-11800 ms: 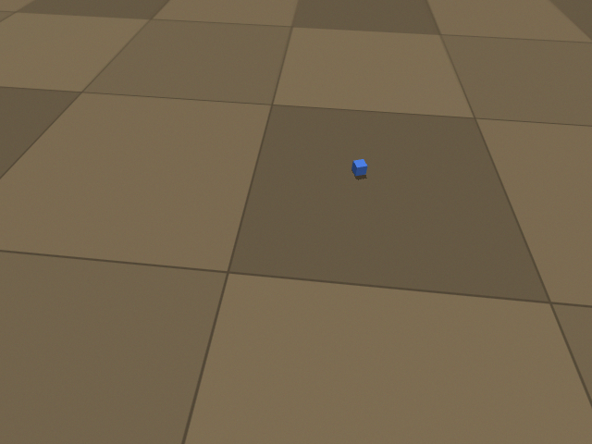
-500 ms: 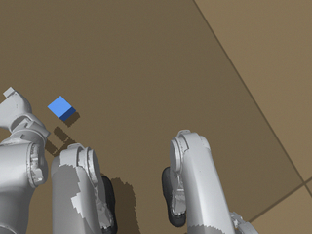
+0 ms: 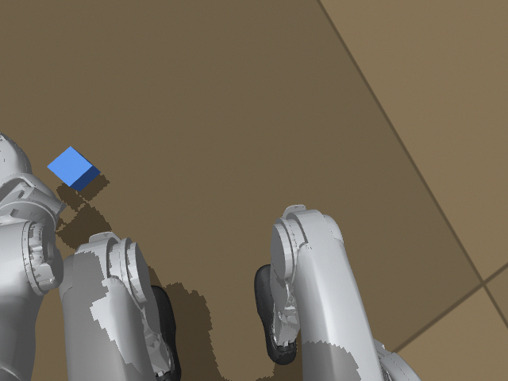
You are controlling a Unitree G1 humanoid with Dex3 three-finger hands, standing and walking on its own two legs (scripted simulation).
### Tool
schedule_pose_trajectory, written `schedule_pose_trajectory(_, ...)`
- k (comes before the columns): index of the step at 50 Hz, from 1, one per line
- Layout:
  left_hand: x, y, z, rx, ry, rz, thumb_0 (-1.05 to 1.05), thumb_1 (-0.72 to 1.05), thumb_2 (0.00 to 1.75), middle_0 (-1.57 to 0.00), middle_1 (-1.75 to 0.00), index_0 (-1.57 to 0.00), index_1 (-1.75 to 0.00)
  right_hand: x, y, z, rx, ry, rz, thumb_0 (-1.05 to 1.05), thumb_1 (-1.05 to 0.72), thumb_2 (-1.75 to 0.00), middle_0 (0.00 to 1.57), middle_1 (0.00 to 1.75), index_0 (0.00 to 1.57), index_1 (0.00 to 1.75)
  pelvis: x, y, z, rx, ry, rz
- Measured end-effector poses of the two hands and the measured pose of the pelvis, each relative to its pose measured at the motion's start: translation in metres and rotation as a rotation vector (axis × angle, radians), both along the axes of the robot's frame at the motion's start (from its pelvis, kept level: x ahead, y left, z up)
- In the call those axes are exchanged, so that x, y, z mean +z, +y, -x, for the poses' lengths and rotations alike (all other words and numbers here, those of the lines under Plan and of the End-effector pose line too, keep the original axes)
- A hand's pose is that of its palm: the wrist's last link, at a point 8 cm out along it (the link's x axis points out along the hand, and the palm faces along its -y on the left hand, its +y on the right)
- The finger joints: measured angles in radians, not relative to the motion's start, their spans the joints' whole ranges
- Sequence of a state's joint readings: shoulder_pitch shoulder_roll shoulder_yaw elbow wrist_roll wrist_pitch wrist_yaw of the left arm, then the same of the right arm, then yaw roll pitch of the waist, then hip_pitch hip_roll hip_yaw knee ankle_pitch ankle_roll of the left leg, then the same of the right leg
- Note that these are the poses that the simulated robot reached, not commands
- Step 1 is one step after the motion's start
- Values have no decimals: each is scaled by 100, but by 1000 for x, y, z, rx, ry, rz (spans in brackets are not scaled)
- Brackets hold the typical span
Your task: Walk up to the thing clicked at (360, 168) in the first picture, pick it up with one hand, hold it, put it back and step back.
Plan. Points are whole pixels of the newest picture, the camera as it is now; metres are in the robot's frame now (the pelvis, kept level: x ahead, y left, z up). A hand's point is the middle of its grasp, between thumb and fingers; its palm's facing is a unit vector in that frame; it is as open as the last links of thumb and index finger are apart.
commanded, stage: rise first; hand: left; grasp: from above
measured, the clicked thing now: (75, 169) +0.47 +0.29 -0.30
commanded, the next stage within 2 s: approach in 0.24 s
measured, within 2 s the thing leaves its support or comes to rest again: neither
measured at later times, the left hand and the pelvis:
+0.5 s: hand (38, 179) +0.42 +0.31 -0.20, palm faces -0.33 -0.32 -0.89, open 13.9 cm; pelvis +0.00 +0.00 -0.01, yaw -1 degrees
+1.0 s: hand (73, 151) +0.48 +0.26 -0.22, palm faces -0.34 -0.31 -0.89, open 14.2 cm; pelvis +0.00 +0.00 -0.01, yaw -5 degrees
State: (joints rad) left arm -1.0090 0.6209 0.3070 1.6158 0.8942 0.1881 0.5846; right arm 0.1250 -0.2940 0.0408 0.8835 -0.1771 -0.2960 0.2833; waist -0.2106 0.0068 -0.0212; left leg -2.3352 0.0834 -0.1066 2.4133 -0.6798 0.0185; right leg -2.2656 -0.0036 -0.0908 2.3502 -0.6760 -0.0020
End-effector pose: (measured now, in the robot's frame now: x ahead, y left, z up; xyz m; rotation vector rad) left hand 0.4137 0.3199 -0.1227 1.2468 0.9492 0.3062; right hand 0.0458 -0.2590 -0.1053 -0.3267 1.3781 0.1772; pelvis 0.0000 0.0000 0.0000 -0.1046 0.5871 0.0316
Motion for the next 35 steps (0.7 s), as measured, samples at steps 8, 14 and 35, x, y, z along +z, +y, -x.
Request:
schedule_pose_trajectory(8, -8, -5, -9, -8, -22, 15, 0, -47, 92, -15, -104, -17, -102, 4, 1, 14, -11, 34, -1, 0, -92, -91, 20, 30, 19, 30, -4, 1, -1, -3, -6, 9)
schedule_pose_trajectory(14, -6, -6, -11, -13, -20, 3, 0, -49, 93, -15, -104, -16, -102, 4, -1, 22, -20, 46, -2, 0, -93, -91, 20, 30, 19, 30, -6, 0, 0, -7, -12, 11)
schedule_pose_trajectory(35, -44, -51, -58, -95, -31, 30, 0, -53, 96, -12, -106, -13, -105, 24, 2, 51, 56, 105, 27, 0, -92, -90, 19, 30, 19, 30, -18, 0, 2, -26, -37, 42)
